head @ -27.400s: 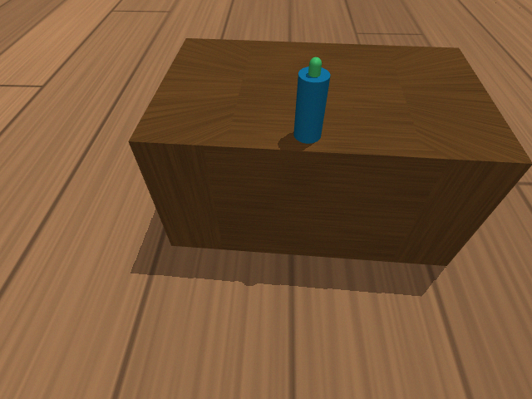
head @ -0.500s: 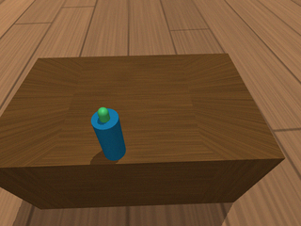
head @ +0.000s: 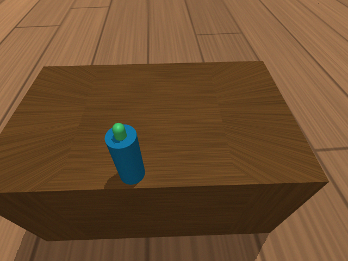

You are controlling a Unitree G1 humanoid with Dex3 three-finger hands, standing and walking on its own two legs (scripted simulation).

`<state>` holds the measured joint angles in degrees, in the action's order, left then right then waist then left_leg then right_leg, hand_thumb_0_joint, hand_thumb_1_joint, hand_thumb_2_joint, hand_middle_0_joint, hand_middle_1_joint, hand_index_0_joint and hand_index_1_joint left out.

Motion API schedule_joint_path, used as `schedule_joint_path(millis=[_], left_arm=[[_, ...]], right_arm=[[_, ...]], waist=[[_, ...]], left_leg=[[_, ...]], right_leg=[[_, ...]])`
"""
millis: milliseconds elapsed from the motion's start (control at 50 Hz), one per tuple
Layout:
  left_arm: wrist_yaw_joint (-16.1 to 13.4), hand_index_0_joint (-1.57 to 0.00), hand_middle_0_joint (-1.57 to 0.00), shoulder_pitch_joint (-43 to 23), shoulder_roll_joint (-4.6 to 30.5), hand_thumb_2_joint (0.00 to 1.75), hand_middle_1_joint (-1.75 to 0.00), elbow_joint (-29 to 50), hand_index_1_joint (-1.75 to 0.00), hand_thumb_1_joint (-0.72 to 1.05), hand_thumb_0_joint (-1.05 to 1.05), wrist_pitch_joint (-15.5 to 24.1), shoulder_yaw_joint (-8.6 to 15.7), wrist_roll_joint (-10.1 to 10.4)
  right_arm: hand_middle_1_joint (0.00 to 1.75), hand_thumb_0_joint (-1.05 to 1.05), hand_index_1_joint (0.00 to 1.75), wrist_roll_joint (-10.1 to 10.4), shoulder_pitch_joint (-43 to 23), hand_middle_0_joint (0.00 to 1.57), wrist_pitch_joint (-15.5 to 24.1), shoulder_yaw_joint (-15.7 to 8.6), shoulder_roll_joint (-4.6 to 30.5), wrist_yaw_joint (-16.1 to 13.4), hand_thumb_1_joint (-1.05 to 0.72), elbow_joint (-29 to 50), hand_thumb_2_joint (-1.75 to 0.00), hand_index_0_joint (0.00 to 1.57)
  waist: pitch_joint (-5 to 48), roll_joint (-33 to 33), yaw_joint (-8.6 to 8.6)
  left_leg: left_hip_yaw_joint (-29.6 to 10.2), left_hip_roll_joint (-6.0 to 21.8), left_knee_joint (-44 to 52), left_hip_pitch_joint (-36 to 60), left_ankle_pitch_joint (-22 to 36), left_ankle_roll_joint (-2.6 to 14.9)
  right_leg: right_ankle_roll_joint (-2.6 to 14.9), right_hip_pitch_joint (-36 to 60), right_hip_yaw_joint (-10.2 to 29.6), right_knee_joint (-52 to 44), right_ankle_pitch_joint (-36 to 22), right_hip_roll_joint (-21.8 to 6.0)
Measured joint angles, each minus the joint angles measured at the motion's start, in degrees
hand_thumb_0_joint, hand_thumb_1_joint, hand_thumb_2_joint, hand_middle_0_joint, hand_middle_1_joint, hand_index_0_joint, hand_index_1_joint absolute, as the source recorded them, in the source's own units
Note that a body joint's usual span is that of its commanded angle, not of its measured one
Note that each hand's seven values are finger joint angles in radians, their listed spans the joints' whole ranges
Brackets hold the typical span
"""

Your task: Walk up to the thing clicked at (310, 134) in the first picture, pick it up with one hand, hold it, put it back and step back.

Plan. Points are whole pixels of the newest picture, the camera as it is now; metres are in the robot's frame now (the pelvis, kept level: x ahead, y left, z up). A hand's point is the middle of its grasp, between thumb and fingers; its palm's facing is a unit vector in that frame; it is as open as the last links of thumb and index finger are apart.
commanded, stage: step back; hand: left
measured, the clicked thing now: (126, 152) +0.43 +0.16 -0.06
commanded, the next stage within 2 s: none
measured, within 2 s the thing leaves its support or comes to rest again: neither
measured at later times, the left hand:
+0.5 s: hand out of the picture +0.05 +0.31 -0.19, palm faces +0.01 -0.93 -0.37, open 7.4 cm
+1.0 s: hand out of the picture -0.06 +0.30 -0.15, palm faces -0.08 -0.91 -0.40, open 7.4 cm
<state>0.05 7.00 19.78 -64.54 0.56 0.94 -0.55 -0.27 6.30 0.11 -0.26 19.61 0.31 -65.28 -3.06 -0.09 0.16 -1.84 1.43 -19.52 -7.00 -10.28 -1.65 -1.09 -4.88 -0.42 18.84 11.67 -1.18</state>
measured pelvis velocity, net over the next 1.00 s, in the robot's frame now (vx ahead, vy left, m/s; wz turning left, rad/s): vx -0.18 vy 0.04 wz -0.08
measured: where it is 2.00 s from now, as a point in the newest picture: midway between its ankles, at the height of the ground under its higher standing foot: outside the picture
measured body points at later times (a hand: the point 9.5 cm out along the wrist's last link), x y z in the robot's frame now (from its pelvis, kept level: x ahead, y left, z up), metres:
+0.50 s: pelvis -0.09 +0.04 -0.03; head -0.02 +0.07 +0.41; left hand +0.05 +0.36 -0.16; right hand -0.03 -0.28 -0.14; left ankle -0.11 +0.15 -0.75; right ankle -0.03 -0.12 -0.73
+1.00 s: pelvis -0.18 +0.04 -0.02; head -0.11 +0.02 +0.43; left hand -0.06 +0.34 -0.13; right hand -0.08 -0.27 -0.15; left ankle -0.19 +0.17 -0.68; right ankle -0.17 -0.06 -0.75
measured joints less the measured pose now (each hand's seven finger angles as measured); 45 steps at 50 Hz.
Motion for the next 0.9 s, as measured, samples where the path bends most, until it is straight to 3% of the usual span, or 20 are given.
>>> schedule_joint_path(millis=[180, 240, 300, 340, 380, 440, 460, 500, 540, 580, 620, 680, 780, 840, 880, 900], left_arm=[[-0.6, -0.21, -0.20, -2.4, 2.3, 0.90, -0.30, 6.0, -0.30, 0.90, 0.00, -1.6, 2.4, 0.5], [-0.4, -0.20, -0.20, -2.5, 2.2, 0.90, -0.30, 7.5, -0.30, 0.90, 0.00, -2.1, 2.5, 0.1], [-0.3, -0.21, -0.20, -2.5, 1.7, 0.90, -0.30, 9.0, -0.30, 0.90, 0.00, -2.4, 2.6, -0.9], [-0.4, -0.21, -0.21, -2.6, 1.6, 0.90, -0.30, 9.9, -0.30, 0.90, 0.00, -2.6, 2.6, -1.4], [-0.5, -0.21, -0.21, -3.0, 2.0, 0.90, -0.30, 10.9, -0.30, 0.90, 0.00, -2.9, 2.6, -1.8], [-0.6, -0.21, -0.21, -4.0, 2.8, 0.90, -0.30, 13.2, -0.30, 0.90, 0.00, -3.2, 2.7, -1.3], [-0.7, -0.21, -0.21, -4.8, 3.4, 0.90, -0.30, 13.7, -0.30, 0.90, 0.00, -3.4, 2.9, -0.9], [-1.3, -0.21, -0.21, -5.5, 3.9, 0.90, -0.30, 14.4, -0.30, 0.90, 0.00, -3.9, 3.4, -0.4], [-1.9, -0.20, -0.20, -5.1, 3.7, 0.90, -0.30, 14.3, -0.30, 0.90, 0.00, -4.3, 3.3, -0.4], [-1.9, -0.20, -0.20, -4.5, 3.5, 0.90, -0.30, 14.1, -0.30, 0.91, 0.00, -4.4, 3.2, -0.1], [-1.7, -0.20, -0.20, -3.4, 3.2, 0.90, -0.30, 14.7, -0.30, 0.91, 0.00, -4.2, 3.1, 0.1], [-1.3, -0.20, -0.20, -1.8, 2.7, 0.90, -0.30, 15.1, -0.30, 0.90, 0.00, -3.9, 3.1, -0.2], [-0.9, -0.20, -0.20, 0.2, 2.4, 0.90, -0.30, 15.0, -0.30, 0.90, 0.00, -3.8, 3.2, -0.6], [-0.6, -0.20, -0.20, 1.3, 2.2, 0.90, -0.30, 14.8, -0.30, 0.90, 0.00, -3.2, 3.4, -0.9], [-0.6, -0.20, -0.20, 1.2, 0.7, 0.90, -0.30, 14.0, -0.30, 0.90, 0.00, -2.7, 3.4, -1.4], [-0.4, -0.20, -0.20, 1.6, 0.4, 0.90, -0.30, 14.2, -0.30, 0.90, 0.00, -2.6, 3.2, -1.4]], right_arm=[[0.30, 0.00, 0.30, 0.9, -3.2, 0.21, -2.0, -2.0, 1.8, 0.5, -0.90, 5.2, -0.90, 0.20], [0.30, 0.00, 0.30, 0.8, -3.3, 0.21, -2.8, -2.7, 3.0, 0.5, -0.90, 6.7, -0.90, 0.20], [0.30, 0.00, 0.30, 0.5, -2.7, 0.21, -3.6, -3.3, 3.8, 0.5, -0.90, 8.2, -0.90, 0.20], [0.30, 0.00, 0.30, 0.8, -1.5, 0.21, -3.6, -3.5, 3.9, 0.8, -0.91, 9.1, -0.90, 0.20], [0.30, 0.00, 0.30, 1.0, 0.1, 0.21, -3.2, -3.4, 3.8, 0.9, -0.91, 9.8, -0.90, 0.20], [0.30, 0.00, 0.30, 0.2, 2.4, 0.21, -2.3, -3.4, 3.6, 0.6, -0.91, 10.1, -0.90, 0.20], [0.30, 0.00, 0.30, -0.3, 2.4, 0.21, -2.2, -3.6, 2.7, 0.3, -0.91, 9.8, -0.90, 0.20], [0.30, 0.00, 0.30, -1.2, 2.9, 0.21, -2.2, -3.2, 1.2, 0.3, -0.91, 9.8, -0.90, 0.20], [0.30, 0.00, 0.30, -1.4, 3.7, 0.21, -2.3, -2.8, 0.2, 0.3, -0.90, 10.2, -0.90, 0.20], [0.30, 0.00, 0.30, -1.7, 4.2, 0.21, -2.5, -2.5, -0.4, -0.1, -0.90, 10.5, -0.90, 0.20], [0.30, 0.00, 0.30, -1.6, 4.1, 0.21, -2.5, -2.5, -0.5, -0.7, -0.90, 11.1, -0.90, 0.20], [0.30, 0.00, 0.30, -1.1, 3.2, 0.21, -2.1, -2.8, -0.3, -1.3, -0.90, 12.5, -0.90, 0.20], [0.30, 0.00, 0.30, -0.6, 1.4, 0.21, -1.7, -2.9, 0.2, -1.5, -0.90, 15.2, -0.90, 0.20], [0.30, 0.00, 0.30, -0.2, 0.3, 0.21, -2.1, -2.7, 0.8, -1.3, -0.90, 16.1, -0.90, 0.20], [0.30, 0.00, 0.30, 0.3, -0.7, 0.21, -2.6, -2.9, 1.7, -1.3, -0.90, 15.5, -0.90, 0.20], [0.30, 0.00, 0.30, 0.6, -0.8, 0.21, -2.9, -2.9, 1.8, -1.3, -0.90, 15.3, -0.90, 0.20]], waist=[[-5.9, 0.2, -0.13], [-6.8, -0.8, -0.36], [-7.3, -0.3, -0.01], [-6.9, 0.4, -0.19], [-6.2, 1.1, -0.53], [-5.8, 1.9, -1.20], [-6.8, 3.4, -1.01], [-8.3, 4.9, -0.47], [-8.2, 4.1, -1.44], [-7.8, 3.7, -1.80], [-7.6, 3.4, -1.27], [-8.2, 2.9, -0.81], [-9.0, 2.2, -0.40], [-8.7, 1.4, 0.05], [-9.4, -2.3, -0.73], [-8.9, -3.1, -0.98]], left_leg=[[-0.3, -0.2, -10.7, -8.5, -2.5, 0.54], [-1.1, -0.5, -16.4, -12.0, -4.5, 2.21], [-1.6, -3.8, -29.4, -15.3, -15.2, 3.15], [-1.1, -4.9, -33.8, -15.6, -18.0, 3.65], [-0.5, -4.5, -32.1, -13.9, -17.8, 3.77], [-0.1, -3.0, -19.8, -8.3, -13.0, 2.91], [0.5, -4.0, -19.4, -7.9, -13.6, 2.87], [1.4, -4.2, -20.0, -8.0, -13.1, 3.35], [0.6, -3.1, -18.9, -8.3, -11.7, 3.72], [0.4, -2.4, -16.2, -8.1, -9.6, 3.98], [1.4, -2.1, -14.2, -8.0, -8.0, 4.12], [2.7, -1.9, -13.3, -8.2, -6.9, 4.33], [5.1, -1.9, -15.5, -9.9, -6.9, 4.46], [6.5, -1.3, -19.1, -11.8, -8.1, 3.94], [4.8, 0.9, -21.4, -12.4, -8.6, 3.34], [3.0, 0.4, -22.6, -13.0, -9.1, 3.15]], right_leg=[[0.66, -9.1, 0.0, 12.0, 3.3, 0.0], [0.89, -11.4, -0.4, 15.2, 4.1, 0.2], [0.77, -13.1, 0.5, 16.9, 4.1, -1.2], [0.45, -14.3, 0.8, 17.0, 3.4, -2.2], [-0.39, -15.9, 0.9, 17.3, 2.9, -3.0], [-1.75, -18.9, 0.6, 20.2, 3.4, -3.8], [-0.60, -19.9, 2.2, 22.4, 4.1, -4.1], [1.05, -21.5, 7.1, 29.1, 13.0, -0.4], [1.64, -22.8, 9.2, 36.8, 18.9, 4.7], [1.91, -23.7, 9.5, 43.3, 18.7, 7.6], [1.85, -23.7, 9.2, 46.2, 16.7, 8.5], [0.81, -21.1, 8.6, 44.4, 15.4, 7.9], [0.16, -14.9, 6.5, 31.9, 15.3, 5.1], [1.14, -10.2, 4.1, 19.9, 10.5, 3.5], [2.43, -8.5, 2.2, 17.5, 8.5, 5.6], [2.89, -8.6, 1.7, 17.2, 8.2, 5.9]])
